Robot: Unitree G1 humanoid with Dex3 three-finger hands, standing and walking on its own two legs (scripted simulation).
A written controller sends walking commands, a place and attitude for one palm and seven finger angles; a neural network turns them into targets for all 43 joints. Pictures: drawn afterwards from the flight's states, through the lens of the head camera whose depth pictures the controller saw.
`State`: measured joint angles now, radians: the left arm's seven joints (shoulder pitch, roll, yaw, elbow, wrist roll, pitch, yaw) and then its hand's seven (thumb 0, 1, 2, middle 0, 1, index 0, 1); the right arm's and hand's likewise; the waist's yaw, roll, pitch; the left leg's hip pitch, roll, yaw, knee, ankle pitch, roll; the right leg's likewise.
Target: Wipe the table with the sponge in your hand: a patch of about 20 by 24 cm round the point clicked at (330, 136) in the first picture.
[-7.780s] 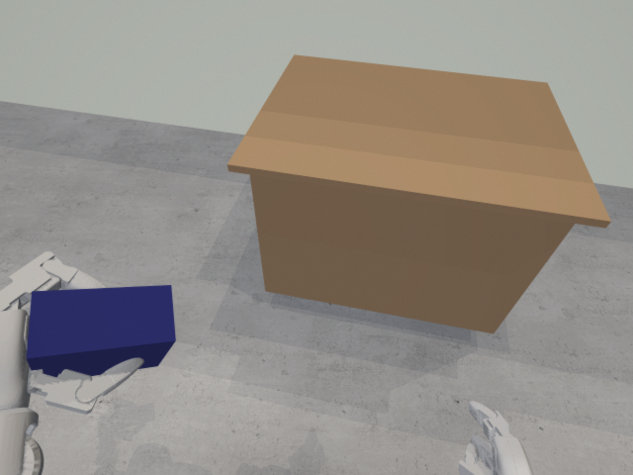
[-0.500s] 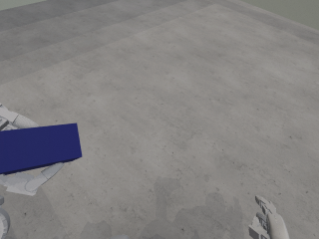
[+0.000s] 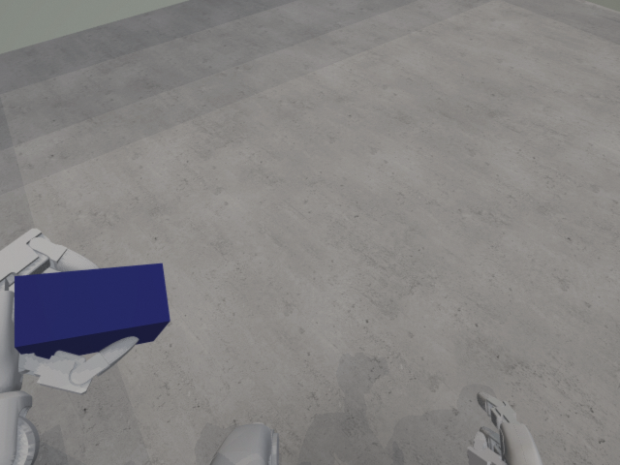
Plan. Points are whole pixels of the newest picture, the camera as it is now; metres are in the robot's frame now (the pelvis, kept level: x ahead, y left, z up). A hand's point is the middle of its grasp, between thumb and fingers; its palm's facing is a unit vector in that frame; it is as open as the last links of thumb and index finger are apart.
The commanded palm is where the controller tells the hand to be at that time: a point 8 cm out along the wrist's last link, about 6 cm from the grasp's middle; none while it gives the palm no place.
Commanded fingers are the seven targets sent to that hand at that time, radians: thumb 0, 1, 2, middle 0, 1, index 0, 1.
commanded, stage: walk to a spot facing it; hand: left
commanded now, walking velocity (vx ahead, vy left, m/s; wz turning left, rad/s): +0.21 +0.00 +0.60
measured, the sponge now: (116, 311) +0.23 +0.20 +0.15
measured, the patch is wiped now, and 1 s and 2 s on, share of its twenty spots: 0.00 0.00 0.00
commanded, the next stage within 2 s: turn to face it in 0.08 s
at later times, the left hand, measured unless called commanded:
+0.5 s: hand (31, 307) +0.21 +0.25 +0.19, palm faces +0.55 -0.67 -0.49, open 9.7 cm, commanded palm +0.16 +0.28 +0.18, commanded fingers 0.00 0.10 1.30 -1.20 -1.60 -1.20 -1.60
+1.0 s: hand out of the picture +0.11 +0.25 +0.18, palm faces +0.75 -0.51 -0.43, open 9.7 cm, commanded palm +0.03 +0.25 +0.18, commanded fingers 0.00 0.10 1.30 -1.20 -1.60 -1.20 -1.60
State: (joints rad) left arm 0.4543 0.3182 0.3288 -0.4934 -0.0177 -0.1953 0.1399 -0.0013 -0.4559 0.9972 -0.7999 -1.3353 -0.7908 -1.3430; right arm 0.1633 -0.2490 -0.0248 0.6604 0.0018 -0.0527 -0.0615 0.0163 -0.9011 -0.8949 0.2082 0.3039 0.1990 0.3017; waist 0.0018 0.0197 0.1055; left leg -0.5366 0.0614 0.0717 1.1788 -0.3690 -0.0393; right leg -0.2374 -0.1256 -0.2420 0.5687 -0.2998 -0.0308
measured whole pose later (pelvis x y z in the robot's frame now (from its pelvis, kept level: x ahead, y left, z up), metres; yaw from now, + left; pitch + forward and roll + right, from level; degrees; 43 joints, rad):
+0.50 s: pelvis +0.07 -0.03 +0.00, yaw +15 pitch +0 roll -2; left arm 0.54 0.41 0.41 -0.65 -0.06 -0.22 0.13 0.00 -0.46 1.00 -0.80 -1.34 -0.79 -1.34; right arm 0.20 -0.10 0.03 0.58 0.01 -0.11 -0.02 0.01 -0.90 -0.89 0.21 0.30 0.20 0.30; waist 0.02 0.05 0.09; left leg -0.38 0.07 -0.04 0.56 -0.18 -0.03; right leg -0.39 -0.06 -0.10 0.76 -0.41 0.10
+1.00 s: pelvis +0.04 -0.07 -0.01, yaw +32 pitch +0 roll +0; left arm 0.47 0.43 0.40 -0.60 -0.03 -0.20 0.15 0.00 -0.46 1.00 -0.80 -1.34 -0.79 -1.34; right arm 0.18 -0.20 -0.05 0.56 0.00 -0.08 -0.06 0.01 -0.91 -0.90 0.20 0.30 0.19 0.30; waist -0.02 -0.05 0.08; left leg -0.30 0.03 0.05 0.62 -0.31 0.01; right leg -0.49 -0.11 -0.11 1.07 -0.54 0.07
